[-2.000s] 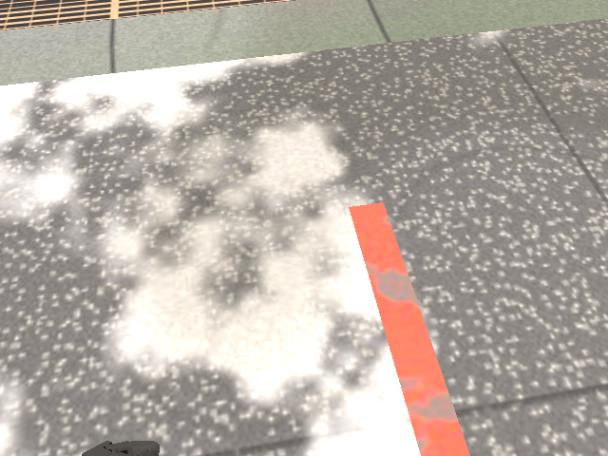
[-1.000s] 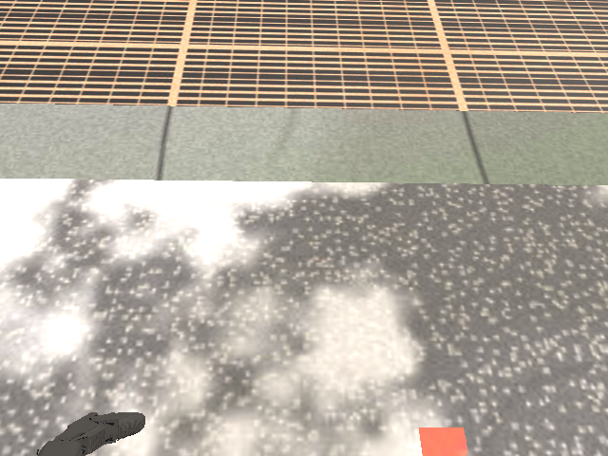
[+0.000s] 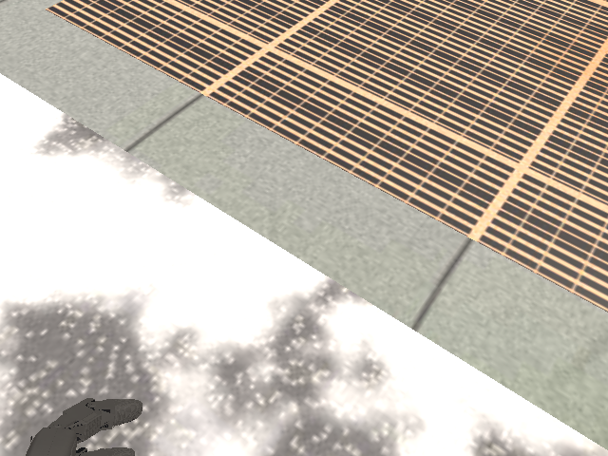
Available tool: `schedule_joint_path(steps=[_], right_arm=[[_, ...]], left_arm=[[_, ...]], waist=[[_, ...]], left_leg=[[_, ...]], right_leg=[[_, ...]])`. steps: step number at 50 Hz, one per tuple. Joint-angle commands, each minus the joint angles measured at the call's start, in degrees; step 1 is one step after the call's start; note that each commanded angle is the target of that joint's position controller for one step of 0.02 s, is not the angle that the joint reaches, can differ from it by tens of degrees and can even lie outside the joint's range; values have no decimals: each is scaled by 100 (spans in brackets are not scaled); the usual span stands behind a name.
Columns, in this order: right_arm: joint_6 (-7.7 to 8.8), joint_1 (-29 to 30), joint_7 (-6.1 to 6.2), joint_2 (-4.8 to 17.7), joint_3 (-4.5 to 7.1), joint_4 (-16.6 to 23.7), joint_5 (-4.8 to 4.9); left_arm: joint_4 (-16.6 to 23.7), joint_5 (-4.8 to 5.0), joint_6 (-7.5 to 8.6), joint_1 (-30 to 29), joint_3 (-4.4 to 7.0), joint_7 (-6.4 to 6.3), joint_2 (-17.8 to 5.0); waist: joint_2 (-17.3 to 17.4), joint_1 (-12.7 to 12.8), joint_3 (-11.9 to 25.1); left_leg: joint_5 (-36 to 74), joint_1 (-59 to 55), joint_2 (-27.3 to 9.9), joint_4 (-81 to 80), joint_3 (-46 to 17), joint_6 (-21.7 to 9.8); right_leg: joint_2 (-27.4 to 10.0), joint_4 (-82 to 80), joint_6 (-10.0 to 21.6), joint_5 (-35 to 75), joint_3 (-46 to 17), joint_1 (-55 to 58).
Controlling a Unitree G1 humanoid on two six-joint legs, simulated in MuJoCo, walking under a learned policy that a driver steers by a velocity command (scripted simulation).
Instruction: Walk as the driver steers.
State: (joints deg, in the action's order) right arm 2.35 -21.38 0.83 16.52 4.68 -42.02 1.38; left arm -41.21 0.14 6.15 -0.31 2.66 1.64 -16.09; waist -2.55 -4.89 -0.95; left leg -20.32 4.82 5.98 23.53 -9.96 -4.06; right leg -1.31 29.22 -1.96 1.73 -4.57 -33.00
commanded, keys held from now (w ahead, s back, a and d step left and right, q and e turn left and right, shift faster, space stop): w+q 0.74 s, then q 0.22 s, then no key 0.04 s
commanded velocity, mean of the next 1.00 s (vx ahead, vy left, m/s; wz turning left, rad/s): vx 0.45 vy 0.00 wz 0.60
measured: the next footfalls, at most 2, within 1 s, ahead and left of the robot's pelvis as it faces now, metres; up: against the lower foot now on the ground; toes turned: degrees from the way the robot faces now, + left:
right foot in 0.06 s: +0.21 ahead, -0.13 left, +0.00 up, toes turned +5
left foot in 0.58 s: +0.43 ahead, +0.19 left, +0.00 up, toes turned +23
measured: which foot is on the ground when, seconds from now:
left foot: down 0.00-0.08, up 0.10-0.56, down 0.58-1.00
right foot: up 0.00-0.04, down 0.06-0.58, up 0.60-1.00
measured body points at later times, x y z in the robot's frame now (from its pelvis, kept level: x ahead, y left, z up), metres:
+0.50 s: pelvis +0.27 +0.01 +0.00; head +0.30 +0.03 +0.44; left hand +0.20 +0.30 -0.13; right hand +0.55 -0.15 -0.08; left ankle +0.39 +0.19 -0.70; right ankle +0.17 -0.14 -0.74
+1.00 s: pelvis +0.53 +0.13 -0.01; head +0.55 +0.16 +0.44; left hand +0.58 +0.47 -0.08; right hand +0.76 -0.08 -0.11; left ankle +0.40 +0.17 -0.74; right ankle +0.72 +0.12 -0.73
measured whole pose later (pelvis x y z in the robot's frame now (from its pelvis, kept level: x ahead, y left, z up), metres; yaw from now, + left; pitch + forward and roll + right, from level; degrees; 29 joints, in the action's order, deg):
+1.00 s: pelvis +0.53 +0.13 -0.01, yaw +36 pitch +2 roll +1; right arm 0.0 -18.9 1.9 17.9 4.9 -39.5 1.1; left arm -39.1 -0.8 4.9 0.8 2.2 1.3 -16.8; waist -2.4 -4.1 -1.9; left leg -22.4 8.9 7.4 30.3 -11.0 -3.3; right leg 0.9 28.4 -1.9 1.8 -4.3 -30.3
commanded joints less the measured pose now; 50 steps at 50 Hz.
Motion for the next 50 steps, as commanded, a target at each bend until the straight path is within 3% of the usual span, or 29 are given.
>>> schedule_joint_path(steps=[1, 2, 3, 4, 5, 6, 7, 8, 10, 12, 15, 20, 24, 26, 27, 28, 29, 30, 31, 32, 33, 34, 36, 39, 42, 44, 46, 49, 50], right_arm=[[-7, 39, 54, 863, 231, 294, 3], [-18, 131, 47, 744, 185, 339, -7], [0, 221, 22, 460, 71, 453, -61], [45, -463, 29, 122, -33, 580, 46], [80, -634, 33, 421, -33, 593, 86], [51, -171, 21, 886, 94, 554, 105], [11, 271, 21, 948, 113, 633, 43], [-2, 515, 5, 878, 124, 711, -20], [-71, 449, -43, 649, 122, 714, 24], [-131, 502, -57, 443, 78, 770, 32], [-132, 772, -76, 367, 43, 872, -14], [-32, 1627, -263, 213, -44, 1028, -7], [-36, 2083, -394, 267, -36, 1267, 20], [-63, 1855, -410, 471, 68, 1292, -19], [-84, 1389, -399, 652, 172, 1203, -28], [-103, 453, -351, 921, 341, 952, -10], [-166, -513, -233, 1364, 529, 718, 13], [-107, -209, -203, 2004, 568, 786, 51], [-8, -427, -242, 1535, 425, 951, 15], [77, -259, -264, 1216, 320, 847, -33], [115, 57, -260, 1070, 265, 846, -14], [113, 461, -246, 909, 208, 902, -35], [119, 826, -201, 782, 143, 1017, -129], [133, 818, -84, 952, 182, 909, -123], [16, 695, 36, 1054, 230, 766, -70], [-79, 439, 82, 1076, 248, 655, -37], [-140, 317, 105, 1039, 245, 571, -11], [-189, 515, 151, 880, 210, 623, -37], [-190, 673, 152, 763, 172, 674, -28]], left_arm=[[418, 32, 165, -73, 251, 17, -753], [291, 0, 193, 445, 329, -15, -865], [207, -109, 222, 1235, 414, -56, -1116], [67, -207, 160, 2070, 553, -93, -1610], [1, -49, 106, 2153, 487, -40, -1308], [88, 10, 57, 1863, 363, -68, -861], [140, -23, -6, 1567, 305, -97, -707], [110, -60, -42, 1318, 259, -106, -598], [58, -101, -18, 1107, 215, -119, -478], [-28, -57, 44, 1126, 256, -116, -560], [-162, -62, 70, 1232, 331, -130, -771], [-313, -13, -38, 1428, 362, -176, -954], [-454, 106, -174, 1699, 427, -177, -1183], [-449, 168, -248, 1667, 481, -209, -1365], [-438, 192, -296, 1640, 502, -231, -1439], [-411, 210, -329, 1566, 470, -258, -1373], [-316, 60, -303, 1667, 354, -277, -1094], [65, -151, -149, 2135, 79, -198, -257], [139, 64, 66, 1528, 137, -121, -750], [303, 255, 167, 1026, 201, -79, -996], [293, 179, 219, 988, 162, -103, -908], [228, 22, 218, 1007, 184, -140, -916], [187, -50, 89, 1194, 231, -126, -948], [252, -133, -58, 1004, 176, -156, -722], [388, -152, -76, 442, 70, -140, -463], [470, -91, -74, 123, 60, -84, -459], [546, -46, -95, -19, 103, -53, -572], [487, -80, -63, 327, 224, -36, -804], [412, -136, -25, 616, 244, -46, -815]], waist=[[1028, 348, 120], [1025, 627, 373], [752, 1008, 1082], [-722, 942, 2080], [-1470, 889, 2155], [-780, 990, 1286], [-331, 960, 730], [-185, 828, 307], [-415, 577, 54], [-371, 537, -4], [-158, 563, 2], [-68, 887, -203], [-107, 956, -386], [-286, 700, -135], [-346, 394, 170], [-228, -138, 646], [333, -531, 1186], [1868, 290, 1633], [1232, -200, 2296], [949, -244, 1458], [542, 14, 982], [384, 263, 671], [541, 577, 497], [447, 646, 221], [595, 463, 196], [712, 274, 358], [789, 247, 401], [984, 476, 507], [944, 650, 611]], left_leg=[[1843, 180, -1429, 16, -1349, -669], [2207, 278, -1191, 487, -1254, -521], [1997, 818, -877, 1751, -924, -307], [265, 2789, -87, 3835, -113, 178], [-1408, 3823, -244, 4839, -86, 261], [-958, 4199, -567, 5272, -109, 303], [-519, 4125, -780, 5259, 147, 323], [-209, 3959, -946, 4971, 216, 323], [92, 3480, -1209, 4588, 277, 298], [296, 3489, -1281, 4339, 378, 341], [952, 3749, -1341, 3720, 381, 427], [2188, 3425, -1198, 2084, 874, 355], [1735, 3324, -1044, 1406, 1179, 133], [1104, 2745, -698, 1280, 1481, -99], [888, 2094, -457, 1200, 1630, -252], [1256, 766, -206, 824, 1685, -468], [1315, -1063, -742, 766, 667, -786], [350, -2696, -2192, 214, -2665, -1825], [-359, -2918, -2492, -550, -3765, -1982], [112, -2397, -2340, -646, -2925, -1693], [670, -1553, -2087, -628, -2241, -1497], [1288, -765, -1870, -665, -1727, -1357], [2048, 103, -1664, -901, -1319, -1337], [3501, 853, -1464, -920, -708, -1329], [3993, 1303, -961, -570, -82, -916], [3584, 1245, -913, -390, -217, -716], [3170, 977, -1007, -119, -589, -610], [2974, 439, -1124, 628, -1123, -445], [2892, 442, -939, 1071, -1039, -289]], right_leg=[[138, -228, 210, -533, 109, 849], [145, -440, 364, -471, 200, 1625], [-529, -237, 704, -496, -353, 3032], [-1891, -429, 1587, -1466, -2586, 5321], [-2375, -1035, 1786, -2747, -4134, 5564], [-2185, -1187, 1534, -3301, -3445, 4849], [-1955, -1255, 1328, -2849, -2605, 4056], [-1713, -1417, 1263, -2242, -1987, 3315], [-1399, -1729, 1164, -1570, -1142, 2552], [-1381, -1954, 1263, -1026, -620, 2398], [-1450, -2060, 1347, -258, -40, 2636], [-1249, -2042, 1080, 170, 981, 2923], [-1488, -1808, 957, 761, 1264, 3557], [-1511, -1107, 846, 2645, 1485, 3820], [-1464, -354, 779, 3528, 1604, 3822], [-1289, 817, 616, 3644, 1781, 3379], [-1078, 2568, 360, 1907, 1776, 1939], [110, 4532, 44, -3462, 1230, -613], [153, 5108, 114, -3596, -13, -1228], [-93, 4982, 215, -3024, -16, -1653], [-331, 4462, 267, -2530, -6, -1411], [-487, 3978, 219, -2264, -2, -1014], [-593, 3544, 114, -1992, -16, -401], [-430, 2772, -169, -1611, 203, -199], [-45, 1378, -250, -422, 379, 353], [236, 718, -224, 268, 384, 700], [336, 319, -159, 220, 205, 784], [265, -97, 70, -114, 28, 965], [175, -474, 203, 415, 141, 1408]])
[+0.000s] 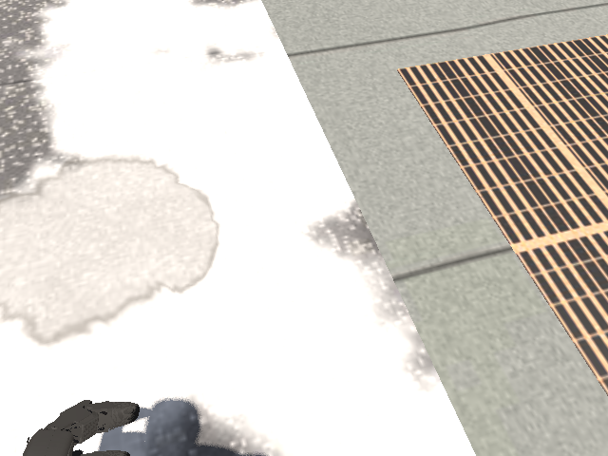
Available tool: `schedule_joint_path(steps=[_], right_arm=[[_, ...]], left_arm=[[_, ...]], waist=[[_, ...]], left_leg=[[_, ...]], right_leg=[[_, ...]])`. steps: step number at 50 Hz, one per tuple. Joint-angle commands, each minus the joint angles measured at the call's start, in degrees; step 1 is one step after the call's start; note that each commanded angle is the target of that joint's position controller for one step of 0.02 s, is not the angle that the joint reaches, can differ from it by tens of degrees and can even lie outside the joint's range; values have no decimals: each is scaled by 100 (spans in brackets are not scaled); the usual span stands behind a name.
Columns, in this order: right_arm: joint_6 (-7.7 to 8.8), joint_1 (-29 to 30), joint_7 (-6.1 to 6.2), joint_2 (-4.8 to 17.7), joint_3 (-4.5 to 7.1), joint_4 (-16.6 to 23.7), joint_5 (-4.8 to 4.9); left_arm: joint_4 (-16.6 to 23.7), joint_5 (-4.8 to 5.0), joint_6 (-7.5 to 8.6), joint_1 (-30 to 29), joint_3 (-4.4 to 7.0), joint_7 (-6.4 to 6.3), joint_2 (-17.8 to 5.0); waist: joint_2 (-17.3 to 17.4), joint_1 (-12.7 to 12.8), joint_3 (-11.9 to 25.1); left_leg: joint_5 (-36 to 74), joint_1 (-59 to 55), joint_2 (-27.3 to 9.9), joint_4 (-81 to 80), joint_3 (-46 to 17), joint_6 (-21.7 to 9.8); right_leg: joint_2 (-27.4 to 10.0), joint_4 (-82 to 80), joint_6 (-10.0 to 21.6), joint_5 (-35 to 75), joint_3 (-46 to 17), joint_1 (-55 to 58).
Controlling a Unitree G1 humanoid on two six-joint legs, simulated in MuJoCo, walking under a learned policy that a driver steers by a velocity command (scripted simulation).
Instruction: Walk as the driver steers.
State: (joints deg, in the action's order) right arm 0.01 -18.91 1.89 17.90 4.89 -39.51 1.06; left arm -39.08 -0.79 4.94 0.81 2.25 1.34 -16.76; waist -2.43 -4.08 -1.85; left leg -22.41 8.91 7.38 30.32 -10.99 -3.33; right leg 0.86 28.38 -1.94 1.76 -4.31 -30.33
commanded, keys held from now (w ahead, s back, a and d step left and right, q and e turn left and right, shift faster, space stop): no key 0.26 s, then w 0.68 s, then no key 0.06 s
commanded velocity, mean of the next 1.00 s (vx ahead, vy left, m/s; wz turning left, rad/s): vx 0.29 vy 0.00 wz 0.12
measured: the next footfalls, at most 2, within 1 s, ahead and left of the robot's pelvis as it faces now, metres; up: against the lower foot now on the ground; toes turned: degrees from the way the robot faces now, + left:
right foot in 0.02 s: +0.19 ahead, -0.11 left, +0.00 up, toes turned +4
left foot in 0.34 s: +0.10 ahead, +0.12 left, +0.00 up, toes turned +2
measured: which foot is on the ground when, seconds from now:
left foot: down 0.00-0.02, up 0.04-0.32, down 0.34-0.68, up 0.70-1.00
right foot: up 0.00-0.00, down 0.02-0.38, up 0.40-0.66, down 0.68-1.00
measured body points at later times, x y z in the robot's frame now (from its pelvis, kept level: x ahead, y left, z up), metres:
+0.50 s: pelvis +0.11 -0.01 +0.01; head +0.11 +0.01 +0.46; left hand +0.23 +0.27 -0.10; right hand +0.20 -0.27 -0.10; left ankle +0.06 +0.12 -0.73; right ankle +0.14 -0.12 -0.69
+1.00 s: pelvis +0.30 -0.04 +0.02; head +0.33 -0.04 +0.47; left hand +0.29 +0.24 -0.11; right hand +0.51 -0.27 -0.08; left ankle +0.46 +0.14 -0.67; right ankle +0.23 -0.13 -0.73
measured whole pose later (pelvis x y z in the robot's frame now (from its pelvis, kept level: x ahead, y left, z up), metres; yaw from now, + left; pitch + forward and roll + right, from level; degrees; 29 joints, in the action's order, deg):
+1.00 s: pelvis +0.30 -0.04 +0.02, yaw +4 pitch +2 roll -1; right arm 4.6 -8.1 -0.8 16.2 2.9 -40.1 0.3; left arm -48.2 0.3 3.7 22.0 1.9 0.6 -15.2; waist 2.1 4.3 -0.6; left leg 0.4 38.4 -5.8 40.9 -1.6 0.7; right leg 3.1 13.2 3.1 -14.1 1.8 -1.1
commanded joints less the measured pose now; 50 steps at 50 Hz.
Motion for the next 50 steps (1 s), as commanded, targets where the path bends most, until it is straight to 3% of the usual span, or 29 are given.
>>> schedule_joint_path(steps=[1, 2, 3, 4, 5, 6, 8, 11, 13, 15, 17, 18, 19, 20, 21, 22, 24, 26, 28, 30, 33, 34, 35, 36, 37, 38, 40, 44, 50], right_arm=[[73, 324, 37, 337, 57, 516, -68], [92, -562, 30, 38, -47, 428, -135], [103, -1260, -12, 416, -32, 332, -49], [20, -939, -7, 851, 84, 192, 15], [-98, -288, 34, 969, 125, 258, 26], [-211, 46, 76, 915, 125, 301, -9], [-316, 161, 75, 573, 45, 348, -37], [-239, 125, 54, 153, -111, 240, -114], [-210, 192, 19, 232, -106, 181, -109], [-213, 9, -44, 225, -105, 29, -113], [-188, 76, -76, 350, -78, 67, -203], [-145, -15, -54, 505, -61, 109, -227], [-114, -167, -51, 833, 31, -6, -229], [-51, -285, -61, 976, 79, -58, -188], [43, -123, -49, 1039, 89, -49, -203], [150, -59, -30, 860, 41, -40, -207], [285, -90, -38, 611, -19, -69, -76], [291, -63, -61, 630, -7, -88, -21], [260, -86, -98, 759, 37, -100, -34], [239, -169, -148, 858, 67, -129, -7], [239, -102, -173, 721, 13, -163, 0], [267, -55, -173, 495, -61, -155, -47], [359, -96, -170, 36, -197, 88, -129], [478, -37, -113, 224, -152, 246, -22], [533, 109, -118, 635, -30, 215, 100], [545, 323, -143, 679, -13, 207, 132], [528, 409, -154, 510, -17, 121, 6], [466, 559, -198, 255, -64, 131, -82], [596, 1714, -348, -58, -226, 453, -80]], left_arm=[[224, -158, 131, 775, 323, -52, -975], [278, -296, 94, 973, 309, -93, -1144], [125, -113, -6, 1228, 338, -53, -1068], [276, 8, -68, 952, 270, -51, -786], [324, -7, -143, 754, 191, -68, -571], [324, -34, -204, 571, 116, -72, -446], [245, -67, -280, 285, 76, -76, -423], [132, -58, -312, 283, 125, -81, -504], [62, 16, -344, 423, 159, -94, -609], [38, 98, -392, 398, 145, -87, -638], [-19, 119, -410, 505, 131, -79, -686], [25, 95, -397, 413, 83, -71, -557], [152, 102, -349, 261, 56, -73, -393], [211, 139, -253, 68, 65, -78, -367], [253, 206, -175, 31, 118, -72, -476], [176, 231, -129, 215, 203, -64, -648], [102, 200, -37, 387, 207, 5, -553], [112, 159, 32, 154, 112, 103, -298], [139, 161, 43, 32, 48, 185, -186], [112, 213, 13, 133, 63, 211, -316], [-207, 215, -33, 1029, 168, 121, -561], [-332, 216, -33, 1607, 240, 55, -754], [-379, 116, -44, 2208, 384, -5, -1423], [-492, 108, -55, 2620, 441, 45, -1590], [-439, 129, -24, 2267, 316, 52, -1237], [-379, 104, -11, 1980, 242, 45, -980], [-303, 28, 2, 1565, 157, 46, -714], [-356, 80, 38, 1574, 163, -10, -693], [-613, 135, -75, 2014, 209, -152, -871]], waist=[[528, 600, 1219], [-777, 292, 1832], [-1500, 173, 2453], [-756, 331, 2087], [-335, 476, 1552], [-142, 477, 1159], [-336, 255, 642], [-664, 289, 785], [-679, 367, 973], [-569, 229, 986], [-606, 186, 647], [-300, 113, 494], [604, 116, 187], [1348, -6, -91], [1724, -16, -394], [1618, 77, -463], [1256, 131, -293], [1037, 60, -163], [1125, 22, -49], [1159, 78, -34], [940, 579, 123], [686, 868, 368], [-800, 987, 878], [-1556, 1120, 1116], [-902, 994, 570], [-601, 869, 177], [-317, 638, -111], [-206, 497, -72], [-121, 823, -214]], left_leg=[[2444, 308, -708, 1325, -662, -116], [-1167, 1555, -15, 2959, -173, 286], [-2073, 2254, -35, 4080, -104, 518], [-1592, 2477, -309, 4582, -204, 694], [-1208, 2622, -441, 4650, 34, 781], [-994, 2573, -535, 4450, 129, 811], [-726, 1906, -732, 3370, 351, 787], [-548, 1038, -770, 1775, 761, 762], [40, 696, -788, 1059, 800, 689], [919, -56, -709, 91, 1015, 480], [414, -432, -679, 40, 1094, 183], [-287, -442, -1091, -288, 589, -93], [-1694, 55, -1475, -904, -187, -470], [-2421, 246, -2012, -1812, -1179, -810], [-2238, 249, -2453, -2231, -1867, -1038], [-1689, -9, -2488, -2185, -1875, -1066], [-791, -732, -2373, -1977, -1522, -942], [125, -695, -2066, -1917, -818, -758], [504, -277, -1857, -1874, -354, -710], [450, 85, -1883, -1816, -291, -729], [491, 734, -1772, -1220, -146, -479], [785, 1137, -1511, -345, 187, -256], [177, 2373, -857, 1735, 909, 198], [-1026, 3413, -547, 3161, 750, 364], [-754, 3917, -930, 3840, 478, 270], [-242, 4011, -1151, 3904, 577, 159], [549, 3770, -1424, 3501, 639, 135], [1365, 3472, -1480, 2714, 833, 345], [2901, 2469, -1041, 414, 1210, 418]], right_leg=[[-693, -275, 503, 1994, -320, 2152], [-2103, 37, 1414, 4518, -1776, 3760], [-2862, -184, 2194, 3402, -3374, 4267], [-2529, -422, 2073, 1849, -3162, 3855], [-2131, -531, 1769, 877, -2420, 3351], [-1849, -702, 1609, 296, -1987, 2739], [-1338, -1057, 1346, -271, -1231, 1671], [-1102, -1080, 1381, 233, -677, 1511], [-1242, -1021, 1481, 44, -764, 1688], [-1153, -1223, 1311, -2185, -733, 1237], [-995, -1407, 907, -3904, -773, 491], [-837, -1048, 681, -4060, -620, 173], [-243, -296, 362, -3705, 194, -65], [152, 890, 167, -2882, 746, -222], [71, 1640, 238, -2630, 563, -566], [-111, 2164, 309, -2769, 359, -970], [-357, 2284, 407, -2463, 220, -1466], [-336, 1524, 378, -2010, 457, -922], [-176, 931, 300, -1766, 707, -30], [-71, 523, 279, -1488, 800, 666], [17, 38, 416, -1207, 802, 2130], [-306, -84, 564, -1291, 391, 2942], [-1615, -554, 1138, -1731, -1483, 4136], [-2334, -1484, 1848, -3171, -3566, 4408], [-2342, -1618, 1815, -3814, -3451, 4039], [-2092, -1621, 1639, -3605, -2821, 3603], [-1628, -1771, 1470, -2434, -1872, 2947], [-1312, -2060, 1486, -625, -835, 2588], [-1039, -1903, 1255, 1027, 102, 2291]])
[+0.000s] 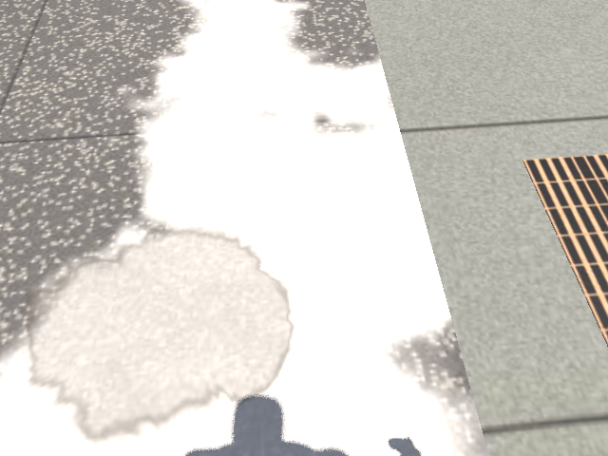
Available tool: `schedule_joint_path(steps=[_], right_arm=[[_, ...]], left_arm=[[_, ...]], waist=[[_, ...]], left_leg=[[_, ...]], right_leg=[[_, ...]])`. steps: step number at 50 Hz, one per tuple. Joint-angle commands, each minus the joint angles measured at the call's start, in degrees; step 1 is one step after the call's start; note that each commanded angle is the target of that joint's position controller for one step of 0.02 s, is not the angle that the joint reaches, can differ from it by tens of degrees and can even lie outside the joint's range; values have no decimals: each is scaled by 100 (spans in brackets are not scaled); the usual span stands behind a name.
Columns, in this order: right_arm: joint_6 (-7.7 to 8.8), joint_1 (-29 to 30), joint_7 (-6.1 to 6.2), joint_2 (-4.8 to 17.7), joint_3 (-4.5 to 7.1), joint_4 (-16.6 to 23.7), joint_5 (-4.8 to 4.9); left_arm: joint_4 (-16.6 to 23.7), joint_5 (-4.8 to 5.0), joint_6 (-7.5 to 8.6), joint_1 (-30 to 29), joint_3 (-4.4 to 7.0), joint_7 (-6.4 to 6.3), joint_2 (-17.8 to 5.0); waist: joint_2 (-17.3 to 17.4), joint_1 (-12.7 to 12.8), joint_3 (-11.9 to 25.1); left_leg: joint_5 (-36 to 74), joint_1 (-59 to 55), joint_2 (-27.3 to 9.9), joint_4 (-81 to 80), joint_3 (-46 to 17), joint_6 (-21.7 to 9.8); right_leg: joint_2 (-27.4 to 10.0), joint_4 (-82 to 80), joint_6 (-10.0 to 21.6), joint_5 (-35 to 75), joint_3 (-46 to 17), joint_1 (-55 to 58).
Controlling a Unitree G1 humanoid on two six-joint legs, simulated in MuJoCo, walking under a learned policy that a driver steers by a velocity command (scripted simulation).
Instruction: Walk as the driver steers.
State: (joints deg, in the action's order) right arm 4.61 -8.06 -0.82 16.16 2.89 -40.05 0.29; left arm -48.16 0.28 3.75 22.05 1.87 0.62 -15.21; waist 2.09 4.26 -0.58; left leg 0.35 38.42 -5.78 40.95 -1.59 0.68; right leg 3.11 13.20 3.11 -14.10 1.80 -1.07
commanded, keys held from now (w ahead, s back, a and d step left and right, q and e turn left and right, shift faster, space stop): no key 0.10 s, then e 0.38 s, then q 0.52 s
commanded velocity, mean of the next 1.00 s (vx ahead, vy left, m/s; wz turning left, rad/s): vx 0.09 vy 0.00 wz -0.03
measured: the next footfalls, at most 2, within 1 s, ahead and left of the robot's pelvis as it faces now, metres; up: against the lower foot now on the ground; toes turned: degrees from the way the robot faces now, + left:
left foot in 0.14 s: +0.27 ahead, +0.13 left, +0.00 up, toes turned +0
right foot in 0.58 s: +0.19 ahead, -0.11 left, +0.00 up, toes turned -14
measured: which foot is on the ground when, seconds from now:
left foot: up 0.00-0.12, down 0.14-0.58, up 0.60-1.00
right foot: down 0.00-0.16, up 0.18-0.56, down 0.58-1.00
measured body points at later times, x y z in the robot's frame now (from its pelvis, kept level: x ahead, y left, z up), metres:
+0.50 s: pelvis +0.15 +0.03 -0.01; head +0.18 +0.01 +0.44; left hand +0.30 +0.29 -0.12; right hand +0.26 -0.26 -0.12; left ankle +0.23 +0.13 -0.75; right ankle +0.17 -0.10 -0.71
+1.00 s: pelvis +0.17 +0.01 -0.01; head +0.21 +0.02 +0.44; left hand +0.33 +0.29 -0.12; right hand +0.29 -0.27 -0.12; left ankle +0.17 +0.12 -0.73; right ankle +0.16 -0.10 -0.75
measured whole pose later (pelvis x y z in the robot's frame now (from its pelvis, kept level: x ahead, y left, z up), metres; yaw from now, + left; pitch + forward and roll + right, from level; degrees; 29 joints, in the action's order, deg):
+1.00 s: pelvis +0.17 +0.01 -0.01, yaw -1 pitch +1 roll +0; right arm -3.5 -7.2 -0.6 16.5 4.6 -47.5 1.5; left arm -45.4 0.1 -2.0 5.6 4.3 -3.0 -16.1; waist -0.9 -0.3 -3.8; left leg -20.2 18.2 -1.9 38.2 4.3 1.9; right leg -5.0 29.2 0.2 -16.3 11.7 -12.9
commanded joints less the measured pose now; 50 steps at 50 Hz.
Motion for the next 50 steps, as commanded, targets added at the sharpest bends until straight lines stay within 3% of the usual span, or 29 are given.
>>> schedule_joint_path(steps=[1, 4, 6, 7, 8, 9, 10, 11, 12, 13, 14, 16, 18, 22, 25, 27, 28, 29, 30, 31, 32, 34, 37, 42, 47, 50], right_arm=[[153, 710, -117, 146, -15, 540, 6], [157, 578, -190, 378, 73, 523, -17], [160, -237, -140, 650, 207, 263, -114], [174, -710, -75, 930, 283, 170, -186], [129, -1114, -2, 1286, 308, 204, -368], [37, -1226, -7, 966, 222, 191, -250], [-70, -1004, -16, 844, 203, 266, -110], [-127, -546, 15, 729, 164, 297, -52], [-144, -171, 29, 545, 99, 255, -62], [-142, 171, 34, 414, 61, 242, -110], [-146, 417, 32, 511, 100, 213, -180], [-125, 665, 72, 552, 137, 172, -226], [-121, 671, 148, 629, 178, 82, -193], [-254, 656, 277, 816, 250, -61, -124], [-366, 536, 253, 897, 278, -201, -40], [-436, 608, 195, 756, 209, -323, 68], [-445, 421, 154, 419, 96, -463, 80], [-417, 148, 68, -72, -64, -482, -96], [-402, 74, 52, 16, -34, -483, -159], [-447, 371, 84, 436, 52, -495, -94], [-489, 396, 99, 570, 119, -530, -6], [-584, 317, 184, 752, 243, -697, -2], [-603, 134, 222, 675, 314, -737, 118], [-694, 367, 210, 353, 224, -549, 135], [-750, 237, 51, 476, 249, -394, 126], [-774, -157, -45, 513, 307, -462, 103]], left_arm=[[227, 39, 13, 4, 251, -90, -1041], [159, 63, -66, -58, 277, -117, -1083], [193, 79, -113, -257, 292, -134, -1112], [242, 28, -112, -154, 230, -131, -951], [327, -142, -64, 422, 62, -96, -463], [91, -9, -75, 1094, -21, -61, -302], [101, 146, -126, 741, 185, -60, -1015], [311, 212, -205, 116, 231, -97, -1071], [351, 161, -325, -124, 224, -158, -930], [337, 104, -487, -93, 257, -230, -867], [318, 80, -621, 87, 258, -279, -764], [357, 39, -732, 256, 277, -339, -646], [504, 12, -743, 20, 288, -342, -626], [788, 2, -736, -531, 281, -232, -630], [902, -13, -743, -686, 301, -150, -666], [749, -76, -705, -338, 283, -116, -521], [671, -148, -685, -180, 286, -114, -566], [745, -216, -658, -206, 316, -176, -951], [938, -289, -610, -812, 219, -211, -955], [954, -377, -489, -1047, 204, -175, -806], [884, -369, -381, -1227, 209, -158, -780], [795, -232, -279, -1317, 260, -201, -891], [712, -125, -318, -1181, 306, -328, -917], [665, -109, -464, -1369, 379, -432, -875], [580, -59, -520, -1571, 487, -385, -1055], [517, 76, -543, -1789, 516, -377, -1082]], waist=[[-598, -1, -289], [-722, -229, -72], [-686, -717, 414], [-373, -913, 899], [722, -755, 1835], [1388, -681, 2865], [717, -822, 2545], [468, -722, 1718], [200, -566, 1106], [282, -358, 785], [524, -189, 585], [668, -61, 467], [547, -118, 495], [415, -289, 575], [357, -355, 523], [182, -98, 512], [-55, -38, 424], [-1295, -360, 513], [-1842, -564, 333], [-1499, -357, 279], [-1407, -418, 174], [-1246, -359, 121], [-895, -339, 293], [-900, -190, 401], [-1013, -271, 452], [-995, -578, 483]], left_leg=[[778, -637, 347, -828, 246, -26], [600, -1027, 466, -1204, 62, -274], [647, -2190, 669, -1480, 163, -497], [2153, -3301, 271, -1472, -47, -679], [4412, -5387, -1253, -847, -1525, -1423], [4511, -6048, -2121, -1009, -2771, -2138], [3169, -5368, -1818, -1348, -2445, -1950], [2044, -4637, -1542, -1636, -1887, -1687], [1266, -3727, -1286, -1971, -1463, -1528], [552, -2876, -1099, -2282, -1086, -1395], [146, -2137, -951, -2579, -775, -1369], [-172, -1627, -913, -2822, -359, -1454], [-321, -1729, -1025, -2866, -180, -1495], [-685, -2066, -1203, -2865, 37, -1472], [-868, -2276, -1268, -2691, 50, -1384], [-1098, -2138, -1019, -2261, 180, -1142], [-1394, -1858, -706, -1871, 390, -754], [-2188, -1350, -85, -628, 968, -130], [-3245, -1246, 266, -268, 649, 194], [-3021, -1695, 124, 158, 251, 208], [-2757, -1587, 210, 363, 192, 197], [-2687, -1162, 313, 998, 14, 248], [-2787, -695, 449, 1725, -147, 346], [-2589, -831, 274, 966, 187, 476], [-2405, -1450, 329, 161, 545, 228], [-1403, -2314, 510, -1139, 794, -139]], right_leg=[[-1309, -271, 713, 2776, -504, -523], [-1470, 271, 507, 3194, -585, -37], [-1254, 1317, 290, 4021, -568, -3], [-905, 2305, 44, 3414, -445, -438], [-343, 4257, -304, 533, -334, -2092], [72, 5667, -495, -2771, -832, -2773], [-180, 6099, -524, -2625, -1086, -3014], [-398, 6075, -549, -2293, -805, -3408], [-592, 5769, -616, -1960, -698, -3377], [-756, 5462, -673, -1697, -680, -2984], [-718, 5388, -750, -1409, -505, -2496], [-702, 5149, -790, -1151, -340, -2186], [-821, 4736, -732, -819, -328, -2259], [-908, 3887, -592, -437, -194, -2125], [-803, 3239, -428, -613, -60, -1834], [-533, 1952, -206, -100, 130, -1063], [-542, 1119, -65, 399, -71, -570], [-1716, 454, 225, 1555, -1604, -111], [-2503, 266, 1052, 1596, -2180, -953], [-2265, 165, 1171, 939, -1873, -1519], [-1988, 169, 987, 771, -1497, -1439], [-1888, 376, 817, 1573, -1109, -1028], [-2051, 670, 954, 2895, -840, -354], [-2156, 703, 1008, 2780, -494, -34], [-2332, 808, 989, 2934, -271, -123], [-2207, 1339, 547, 2422, 109, -464]])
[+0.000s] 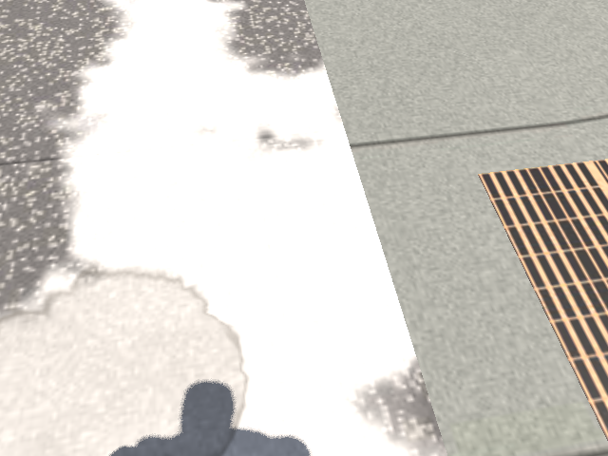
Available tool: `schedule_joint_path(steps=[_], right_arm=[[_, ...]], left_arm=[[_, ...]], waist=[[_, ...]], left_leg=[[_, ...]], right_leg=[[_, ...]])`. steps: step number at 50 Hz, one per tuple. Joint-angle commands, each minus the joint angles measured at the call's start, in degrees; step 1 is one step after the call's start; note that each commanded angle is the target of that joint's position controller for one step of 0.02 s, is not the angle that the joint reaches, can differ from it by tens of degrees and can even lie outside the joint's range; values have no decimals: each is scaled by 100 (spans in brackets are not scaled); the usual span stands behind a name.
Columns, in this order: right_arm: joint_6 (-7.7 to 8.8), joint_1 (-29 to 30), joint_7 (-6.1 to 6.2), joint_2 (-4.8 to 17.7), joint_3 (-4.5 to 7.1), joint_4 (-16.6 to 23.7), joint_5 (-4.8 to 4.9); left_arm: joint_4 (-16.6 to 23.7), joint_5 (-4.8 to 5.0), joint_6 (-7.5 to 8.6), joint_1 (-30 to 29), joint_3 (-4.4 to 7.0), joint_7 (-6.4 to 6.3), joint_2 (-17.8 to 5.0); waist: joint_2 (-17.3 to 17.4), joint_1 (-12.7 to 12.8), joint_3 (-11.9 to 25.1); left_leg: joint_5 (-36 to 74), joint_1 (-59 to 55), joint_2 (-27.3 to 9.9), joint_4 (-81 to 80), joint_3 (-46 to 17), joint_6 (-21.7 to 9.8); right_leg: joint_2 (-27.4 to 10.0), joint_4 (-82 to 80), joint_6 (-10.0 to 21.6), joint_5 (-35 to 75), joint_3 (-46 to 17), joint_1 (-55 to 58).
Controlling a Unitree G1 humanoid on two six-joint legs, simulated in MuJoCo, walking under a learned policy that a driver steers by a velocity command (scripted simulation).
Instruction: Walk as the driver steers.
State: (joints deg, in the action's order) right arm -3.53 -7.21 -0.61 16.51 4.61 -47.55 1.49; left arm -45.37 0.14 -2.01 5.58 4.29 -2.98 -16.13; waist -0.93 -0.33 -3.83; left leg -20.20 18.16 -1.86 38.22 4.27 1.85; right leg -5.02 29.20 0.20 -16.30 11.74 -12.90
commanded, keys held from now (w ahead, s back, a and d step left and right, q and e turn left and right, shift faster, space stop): q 0.38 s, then no key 0.62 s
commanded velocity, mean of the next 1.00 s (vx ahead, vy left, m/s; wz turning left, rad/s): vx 0.00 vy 0.00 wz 0.33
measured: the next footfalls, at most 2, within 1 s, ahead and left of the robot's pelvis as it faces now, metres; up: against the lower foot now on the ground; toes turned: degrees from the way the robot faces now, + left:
left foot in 0.02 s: +0.04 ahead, +0.11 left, +0.00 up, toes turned +5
right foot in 0.54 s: +0.12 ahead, -0.10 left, +0.00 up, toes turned +21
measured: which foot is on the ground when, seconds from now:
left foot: up 0.00-0.00, down 0.02-0.56, up 0.58-0.82, down 0.84-1.00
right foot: down 0.00-0.04, up 0.06-0.52, down 0.54-1.00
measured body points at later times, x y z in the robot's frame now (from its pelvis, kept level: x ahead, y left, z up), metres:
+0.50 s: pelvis +0.02 +0.01 +0.00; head +0.05 +0.03 +0.45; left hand +0.09 +0.33 -0.11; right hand +0.24 -0.23 -0.10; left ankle +0.00 +0.11 -0.74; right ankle +0.09 -0.12 -0.72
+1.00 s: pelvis +0.03 +0.02 +0.00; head +0.04 +0.04 +0.45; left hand +0.05 +0.31 -0.13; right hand +0.22 -0.20 -0.12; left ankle -0.03 +0.13 -0.74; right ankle +0.09 -0.11 -0.74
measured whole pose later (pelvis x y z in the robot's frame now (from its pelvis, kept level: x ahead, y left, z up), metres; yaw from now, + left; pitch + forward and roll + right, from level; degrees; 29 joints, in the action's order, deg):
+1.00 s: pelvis +0.03 +0.02 +0.00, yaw +20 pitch -1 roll +0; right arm -0.9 -10.4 0.8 14.6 2.3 -51.9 -0.6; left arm -52.2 -0.7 0.5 8.1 1.9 -0.9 -15.2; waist -1.1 0.9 -2.5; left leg -17.2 9.0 0.9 27.7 -3.6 0.0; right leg -1.3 26.8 -2.4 -13.9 -2.2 -11.4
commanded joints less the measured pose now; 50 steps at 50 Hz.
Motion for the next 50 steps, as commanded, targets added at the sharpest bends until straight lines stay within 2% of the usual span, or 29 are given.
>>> schedule_joint_path(steps=[1, 2, 3, 4, 5, 6, 7, 9, 16, 19, 23, 25, 26, 27, 28, 29, 30, 31, 33, 35, 37, 38, 41, 42, 43, 44, 45, 46, 50], right_arm=[[46, -420, -29, 662, 211, 248, -50], [65, -626, 80, 1270, 379, 281, -64], [157, -755, 72, 1710, 436, 358, -236], [306, -761, 33, 1471, 373, 408, -311], [421, -459, 45, 1330, 323, 443, -256], [464, -124, 86, 1197, 302, 499, -137], [458, 84, 131, 988, 234, 541, -32], [416, 60, 201, 894, 184, 563, -53], [326, -91, 271, 1095, 225, 581, -69], [293, -26, 253, 1147, 238, 627, -85], [227, 88, 230, 1033, 160, 674, -133], [185, 184, 241, 949, 93, 690, -107], [161, 245, 264, 884, 50, 700, -70], [167, 80, 284, 762, 0, 671, -83], [202, -197, 288, 509, -86, 674, -218], [230, -317, 289, 601, -30, 720, -146], [248, -223, 297, 1020, 67, 654, -184], [242, -147, 292, 1184, 159, 611, -103], [156, -172, 323, 935, 149, 477, -94], [126, -207, 294, 577, 44, 398, -76], [163, -83, 264, 342, -54, 368, -82], [180, -23, 253, 334, -62, 341, -68], [192, -283, 216, 500, -10, 116, -95], [182, -243, 234, 750, 24, 151, -154], [159, -245, 269, 1131, 95, 161, -182], [171, -131, 210, 851, 28, 49, -186], [211, -10, 156, 579, -40, 85, -204], [258, -44, 149, 537, -64, 1, -242], [416, -221, 161, 588, -100, -253, -205]], left_arm=[[87, 89, 35, 157, 263, 14, -867], [147, -96, 58, 174, 191, 61, -584], [576, -190, 96, -472, 102, 38, -381], [567, -111, 105, -703, 178, 32, -621], [516, 6, 106, -631, 214, 39, -695], [369, 9, 105, -464, 250, -3, -732], [316, -45, 101, -407, 288, -50, -843], [248, -59, 135, -223, 300, -52, -769], [309, -12, 210, -375, 244, -30, -593], [338, 1, 272, -414, 235, 17, -620], [282, 32, 378, -190, 211, 136, -662], [237, 39, 430, 3, 183, 210, -614], [176, 24, 461, 188, 171, 246, -577], [171, -47, 483, 258, 183, 256, -717], [247, -158, 470, 284, 213, 229, -1077], [166, -285, 440, 150, 187, 234, -1155], [234, -223, 466, 90, 94, 239, -788], [221, -161, 477, 65, 82, 227, -782], [184, -17, 471, -86, 72, 202, -807], [103, -16, 414, -153, 20, 190, -702], [25, -37, 334, -97, 13, 182, -692], [-30, -39, 300, 28, 18, 179, -730], [-162, 50, 266, 188, -18, 191, -741], [-206, 6, 325, 335, -56, 221, -683], [-195, -122, 402, 463, -84, 283, -618], [-236, -139, 419, 395, -135, 281, -392], [-271, -148, 408, 124, -116, 264, -543], [-293, -115, 384, 20, -100, 240, -565], [-476, -71, 285, 173, -90, 150, -584]], waist=[[-335, -142, 852], [1004, -74, 903], [1843, -277, 927], [884, -435, 1158], [742, -242, 963], [520, -74, 788], [550, -2, 693], [685, 74, 811], [831, -81, 663], [903, -129, 595], [961, -129, 793], [929, 11, 851], [876, 168, 850], [649, 174, 866], [-380, -37, 1077], [-1377, -274, 830], [-1131, -75, 890], [-887, -19, 789], [-621, -60, 632], [-691, -102, 597], [-876, 24, 698], [-925, 115, 751], [-793, -18, 750], [-495, 61, 818], [289, 291, 900], [795, 319, 915], [554, 178, 665], [484, 138, 566], [502, 147, 321]], left_leg=[[1453, -891, 151, -1440, -74, -483], [3410, -1843, -882, -1751, -1620, -957], [4493, -2067, -2083, -1837, -3443, -2202], [3972, -2043, -2036, -1934, -3258, -2399], [3508, -1889, -1723, -1965, -2736, -2109], [3022, -1734, -1384, -1950, -2373, -1762], [2945, -1621, -1252, -1966, -2242, -1574], [3105, -1394, -1024, -1988, -2057, -1532], [2011, -1303, -806, -1994, -2383, -1492], [1733, -1037, -760, -1930, -2658, -1520], [2614, -987, -794, -1546, -2815, -1498], [3046, -990, -718, -1287, -2875, -1387], [2936, -888, -573, -1151, -2839, -1220], [2363, -646, -348, -981, -2726, -942], [1034, -206, 195, -97, -2091, -593], [-1182, 452, 818, 344, -1523, -301], [-1765, 481, 595, 1307, -1473, -48], [-1614, 648, 578, 1901, -1436, 54], [-1179, 840, 447, 2101, -1480, 244], [-916, 482, 358, 1452, -1178, 352], [-703, 9, 244, 430, -802, 376], [-472, -184, 247, -31, -705, 360], [1204, -1124, 293, -1955, -555, 96], [1846, -1602, -33, -1916, -956, -75], [2751, -1758, -478, -1523, -1360, -359], [1783, -1123, -488, -1542, -1382, -639], [1227, -860, -349, -1674, -1369, -623], [1070, -731, -291, -1744, -1336, -537], [1407, -623, -156, -1693, -1221, -380]], right_leg=[[-1132, 268, 441, 1844, -595, 334], [-515, 1729, -114, 178, -64, -952], [451, 3006, -471, -2433, -500, -2375], [368, 3818, -444, -2451, -1322, -2548], [272, 3905, -354, -1913, -1494, -2650], [188, 3732, -338, -1390, -1546, -2676], [146, 3552, -365, -1016, -1603, -2668], [286, 3574, -447, -517, -1572, -2298], [454, 2008, -629, -124, -1694, -2060], [532, 1519, -623, -197, -1739, -1715], [557, 1007, -506, -351, -1605, -1052], [589, 291, -377, -48, -1502, -577], [585, -496, -272, 623, -1447, -125], [265, -952, -114, 1536, -1725, 406], [-742, -1045, 245, 2887, -2728, 1004], [-1447, -963, 1274, 3708, -3621, 800], [-1674, -1081, 1730, 3429, -3805, 649], [-1453, -1060, 1647, 3150, -3516, 667], [-1094, -999, 1298, 2595, -3035, 694], [-752, -979, 1136, 2666, -2521, 547], [-555, -888, 1059, 2816, -2238, 571], [-560, -842, 1071, 2884, -2252, 629], [-423, -678, 803, 2450, -2185, 434], [-351, -654, 505, 1968, -2137, 95], [19, -425, 226, 1313, -1741, -147], [291, -540, -60, 573, -1391, 262], [320, -454, -210, 604, -1355, 367], [318, -404, -224, 747, -1343, 397], [280, -401, -171, 1099, -1391, 401]])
